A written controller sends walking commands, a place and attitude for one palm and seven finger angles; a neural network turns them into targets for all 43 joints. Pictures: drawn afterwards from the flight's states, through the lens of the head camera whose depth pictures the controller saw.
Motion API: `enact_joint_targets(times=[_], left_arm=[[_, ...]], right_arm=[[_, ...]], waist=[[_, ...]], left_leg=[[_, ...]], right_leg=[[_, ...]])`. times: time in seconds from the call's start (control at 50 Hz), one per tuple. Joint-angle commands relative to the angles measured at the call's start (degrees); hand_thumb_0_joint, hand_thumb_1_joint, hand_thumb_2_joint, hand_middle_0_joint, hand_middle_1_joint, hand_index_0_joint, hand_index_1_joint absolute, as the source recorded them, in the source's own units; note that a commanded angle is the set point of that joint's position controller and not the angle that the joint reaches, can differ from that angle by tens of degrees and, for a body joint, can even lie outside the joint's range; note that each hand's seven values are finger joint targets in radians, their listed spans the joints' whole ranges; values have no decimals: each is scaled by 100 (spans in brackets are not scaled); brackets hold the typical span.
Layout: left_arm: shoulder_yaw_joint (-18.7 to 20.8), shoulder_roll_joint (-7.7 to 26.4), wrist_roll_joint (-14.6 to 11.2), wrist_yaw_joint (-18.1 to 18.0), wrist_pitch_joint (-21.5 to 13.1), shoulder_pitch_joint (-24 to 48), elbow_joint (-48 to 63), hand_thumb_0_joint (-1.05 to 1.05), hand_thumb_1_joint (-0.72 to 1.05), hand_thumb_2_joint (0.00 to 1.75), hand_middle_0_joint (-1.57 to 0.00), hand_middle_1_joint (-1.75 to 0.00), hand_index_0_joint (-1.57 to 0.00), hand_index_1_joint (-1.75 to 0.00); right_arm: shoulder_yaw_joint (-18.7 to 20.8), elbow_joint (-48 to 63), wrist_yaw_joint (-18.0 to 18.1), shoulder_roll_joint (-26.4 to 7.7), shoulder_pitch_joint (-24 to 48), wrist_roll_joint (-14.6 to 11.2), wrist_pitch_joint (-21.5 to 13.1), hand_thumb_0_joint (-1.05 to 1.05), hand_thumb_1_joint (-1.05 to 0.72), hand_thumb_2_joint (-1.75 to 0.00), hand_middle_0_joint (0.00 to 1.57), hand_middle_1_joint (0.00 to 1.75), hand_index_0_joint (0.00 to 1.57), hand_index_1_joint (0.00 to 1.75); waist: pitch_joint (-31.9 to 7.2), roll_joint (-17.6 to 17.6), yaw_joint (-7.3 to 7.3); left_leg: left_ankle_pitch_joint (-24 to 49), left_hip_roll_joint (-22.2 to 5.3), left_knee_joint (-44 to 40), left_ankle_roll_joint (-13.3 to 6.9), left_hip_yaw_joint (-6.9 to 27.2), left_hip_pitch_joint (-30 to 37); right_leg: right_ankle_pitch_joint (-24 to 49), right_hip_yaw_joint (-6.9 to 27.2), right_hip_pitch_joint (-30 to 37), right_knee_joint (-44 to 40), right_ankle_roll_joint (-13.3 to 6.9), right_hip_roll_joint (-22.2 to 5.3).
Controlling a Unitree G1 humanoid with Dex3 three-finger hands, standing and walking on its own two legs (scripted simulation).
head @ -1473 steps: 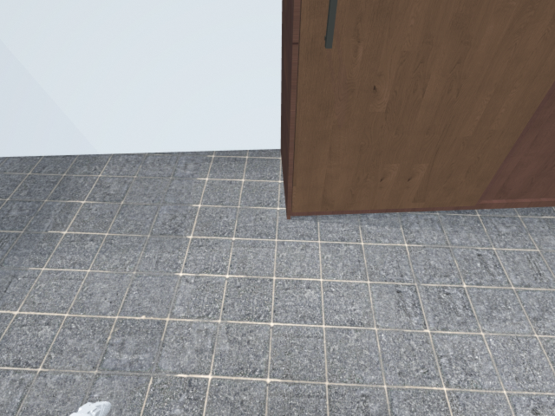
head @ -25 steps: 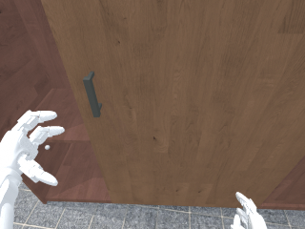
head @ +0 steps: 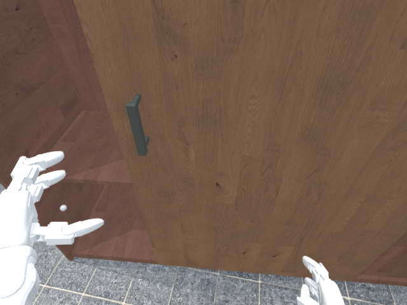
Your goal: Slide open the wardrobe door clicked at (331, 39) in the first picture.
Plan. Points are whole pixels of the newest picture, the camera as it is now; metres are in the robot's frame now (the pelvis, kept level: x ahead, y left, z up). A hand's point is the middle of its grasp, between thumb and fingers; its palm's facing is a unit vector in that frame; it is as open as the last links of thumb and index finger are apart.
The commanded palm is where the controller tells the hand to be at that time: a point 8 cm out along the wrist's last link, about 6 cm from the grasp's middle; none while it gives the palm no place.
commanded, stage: draw the hand back to the body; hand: left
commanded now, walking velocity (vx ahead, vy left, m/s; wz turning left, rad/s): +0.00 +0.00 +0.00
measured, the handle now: (140, 125) +0.44 +0.22 +0.14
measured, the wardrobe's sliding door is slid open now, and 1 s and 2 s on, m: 0.44 0.44 0.44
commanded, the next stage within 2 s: step back with the hand held close in 0.78 s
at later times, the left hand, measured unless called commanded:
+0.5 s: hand (63, 196) +0.21 +0.26 +0.16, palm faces +0.45 -0.81 -0.37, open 8.0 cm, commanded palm +0.17 +0.29 +0.17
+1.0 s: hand (58, 190) +0.21 +0.27 +0.18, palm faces +0.47 -0.79 -0.39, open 7.4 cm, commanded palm +0.16 +0.29 +0.18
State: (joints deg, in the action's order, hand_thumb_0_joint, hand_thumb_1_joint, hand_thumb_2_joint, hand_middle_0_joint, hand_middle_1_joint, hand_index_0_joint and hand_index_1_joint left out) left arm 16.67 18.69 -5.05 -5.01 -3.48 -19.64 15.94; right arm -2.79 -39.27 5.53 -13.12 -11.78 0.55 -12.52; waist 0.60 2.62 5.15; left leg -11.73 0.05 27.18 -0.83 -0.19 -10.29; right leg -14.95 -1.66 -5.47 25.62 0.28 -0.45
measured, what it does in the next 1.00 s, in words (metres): stands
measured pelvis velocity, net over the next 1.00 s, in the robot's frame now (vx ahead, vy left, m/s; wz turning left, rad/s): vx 0.02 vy -0.01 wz -0.01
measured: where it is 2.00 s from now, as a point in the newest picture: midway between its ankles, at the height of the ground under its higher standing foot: outside the picture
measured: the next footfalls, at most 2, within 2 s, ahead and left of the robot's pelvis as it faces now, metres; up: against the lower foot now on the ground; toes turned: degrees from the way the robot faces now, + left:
right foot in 2.00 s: -0.16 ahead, -0.01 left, +0.00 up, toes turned -4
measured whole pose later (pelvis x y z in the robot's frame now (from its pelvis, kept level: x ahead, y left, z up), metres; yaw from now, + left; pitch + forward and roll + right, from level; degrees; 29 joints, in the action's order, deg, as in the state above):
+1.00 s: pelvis +0.02 -0.01 +0.01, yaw +0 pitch -4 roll -1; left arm 21.7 21.0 -3.7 -5.2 -5.8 -23.7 21.0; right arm -1.4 -36.8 4.2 -13.3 -10.6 0.8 -4.8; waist -0.4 3.1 3.8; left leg -11.8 -1.2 24.4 -0.3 -0.1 -8.8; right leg -13.1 -1.7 -2.6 19.4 -0.1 0.8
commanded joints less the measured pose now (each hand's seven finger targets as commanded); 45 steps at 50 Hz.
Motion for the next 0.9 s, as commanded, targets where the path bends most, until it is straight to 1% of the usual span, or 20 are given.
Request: enact_joint_targets(times=[0.0, 0.02, 0.06, 0.08, 0.1, 0.12, 0.14, 0.26, 0.32, 0.38, 0.44, 0.48, 0.5, 0.58, 0.64, 0.7, 0.8, 0.84, 0.86, 0.88], left_arm=[[630, 1190, 109, -197, -482, 1003, 1385, 0, 21, 57, -22, -70, -22, -70], [678, 1235, 125, -200, -477, 899, 1431, 0, 25, 58, -22, -68, -22, -68], [593, 1087, 121, -179, -465, 715, 1416, 0, 32, 62, -22, -64, -22, -64], [610, 1098, 116, -174, -468, 688, 1492, 0, 36, 64, -22, -62, -22, -62], [645, 1111, 127, -174, -467, 592, 1520, 0, 39, 65, -22, -60, -22, -60], [740, 1177, 121, -169, -450, 391, 1479, 0, 43, 67, -22, -58, -22, -58], [667, 1054, 104, -146, -425, 271, 1413, 0, 47, 69, -22, -55, -22, -55], [824, 1165, 97, -115, -397, 145, 1680, 0, 68, 80, -21, -43, -21, -43], [961, 1266, 86, -114, -391, 0, 1733, 0, 79, 85, -20, -36, -20, -36], [908, 1209, 79, -112, -393, 32, 1895, 0, 90, 90, -20, -30, -20, -30], [835, 1125, 69, -101, -347, -30, 1725, 0, 90, 90, -20, -30, -20, -30], [835, 1147, 73, -99, -346, 103, 1772, 0, 90, 90, -20, -30, -20, -30], [833, 1161, 96, -107, -361, 190, 1853, 0, 90, 90, -20, -30, -20, -30], [873, 1192, 84, -123, -368, 114, 1796, 0, 90, 90, -20, -30, -20, -30], [849, 1166, 86, -113, -382, 102, 1824, 0, 90, 90, -20, -30, -20, -30], [891, 1180, 90, -114, -390, 83, 1766, 0, 90, 90, -20, -30, -20, -30], [905, 1189, 84, -97, -398, 42, 1786, 0, 90, 90, -20, -30, -20, -30], [885, 1149, 63, -81, -381, -60, 1685, 0, 90, 90, -20, -30, -20, -30], [876, 1170, 72, -75, -389, 44, 1755, 0, 90, 90, -20, -30, -20, -30], [1038, 1396, 76, -110, -408, 509, 1865, 0, 90, 90, -20, -30, -20, -30]], right_arm=[[272, 920, 78, -663, 842, 23, -181, 0, -90, -90, 20, 30, 20, 30], [280, 909, 67, -679, 867, 32, -175, 0, -90, -90, 20, 30, 20, 30], [267, 930, 28, -644, 858, 36, -106, 0, -90, -90, 20, 30, 20, 30], [285, 949, 8, -643, 851, 38, -80, 0, -90, -90, 20, 30, 20, 30], [296, 961, -9, -647, 844, 44, -53, 0, -90, -90, 20, 30, 20, 30], [311, 966, -18, -666, 844, 60, -44, 0, -90, -90, 20, 30, 20, 30], [302, 981, -44, -626, 837, 43, -1, 0, -90, -90, 20, 30, 20, 30], [339, 1065, -85, -616, 825, 50, 157, 0, -90, -90, 20, 30, 20, 30], [378, 1089, -69, -624, 845, 58, 194, 0, -90, -90, 20, 30, 20, 30], [377, 1112, -75, -595, 834, 54, 226, 0, -90, -90, 20, 30, 20, 30], [375, 1099, -62, -602, 815, 48, 251, 0, -90, -90, 20, 30, 20, 30], [394, 1100, -51, -601, 834, 39, 275, 0, -90, -90, 20, 30, 20, 30], [383, 1101, -49, -605, 831, 49, 271, 0, -90, -90, 20, 30, 20, 30], [378, 1093, -37, -589, 853, 59, 247, 0, -90, -90, 20, 30, 20, 30], [371, 1091, -38, -583, 879, 54, 232, 0, -90, -90, 20, 30, 20, 30], [375, 1077, -41, -580, 857, 69, 242, 0, -90, -90, 20, 30, 20, 30], [388, 1077, -50, -574, 862, 69, 243, 0, -90, -90, 20, 30, 20, 30], [386, 1076, -49, -572, 865, 61, 247, 0, -90, -90, 20, 30, 20, 30], [395, 1086, -52, -583, 894, 60, 255, 0, -90, -90, 20, 30, 20, 30], [397, 1055, -32, -595, 900, 55, 260, 0, -90, -90, 20, 30, 20, 30]], waist=[[-396, 160, -59], [-424, 272, -39], [-308, 184, -35], [-384, 69, -40], [-393, 199, -25], [-383, 54, 10], [-306, -12, -11], [-323, 129, -4], [-327, -50, 5], [-391, 49, -15], [-224, -97, -47], [-254, -23, -53], [-293, 149, -47], [-289, -12, -25], [-218, 158, -30], [-266, -20, -17], [-302, 73, -19], [-225, -120, -23], [-211, -78, -24], [-295, 22, -48]], left_leg=[[-3, -79, -773, -67, 201, 614], [176, -76, -785, -57, 184, 668], [472, -100, -802, -30, 175, 653], [551, -111, -807, -19, 181, 695], [668, -111, -804, -11, 159, 732], [851, -100, -788, -14, 149, 739], [875, -126, -799, -10, 131, 695], [1154, -102, -749, -10, 42, 770], [1224, -80, -686, -53, -35, 827], [1250, -68, -649, -62, -59, 862], [1214, -71, -659, -82, -70, 804], [1092, -63, -661, -91, -95, 855], [1087, -50, -677, -78, -74, 862], [1067, -43, -692, -85, -56, 857], [986, -50, -718, -81, -66, 861], [1046, -41, -723, -79, -59, 849], [1058, -37, -708, -86, -95, 888], [1077, -49, -724, -100, -87, 851], [1009, -48, -733, -94, -94, 828], [986, -28, -716, -103, -99, 882]], right_leg=[[239, 31, -401, -685, -153, 31], [390, 42, -324, -719, -162, 37], [589, 4, -245, -685, -168, 42], [644, -7, -193, -677, -163, 49], [729, 9, -176, -684, -168, 54], [879, 1, -126, -723, -166, 67], [866, -15, -105, -695, -155, 48], [1146, 3, -40, -759, -145, 50], [1290, 9, -57, -842, -125, 63], [1336, 18, -44, -827, -112, 41], [1332, 1, -97, -861, -97, 41], [1209, 34, -148, -906, -89, 43], [1169, 27, -108, -889, -106, 46], [1161, 24, -91, -920, -99, 53], [1072, 32, -110, -956, -105, 45], [1136, 9, -64, -941, -103, 68], [1194, 33, -66, -958, -93, 50], [1224, 20, -67, -973, -84, 56], [1155, 36, -73, -989, -82, 56], [1133, 59, -105, -1026, -87, 57]])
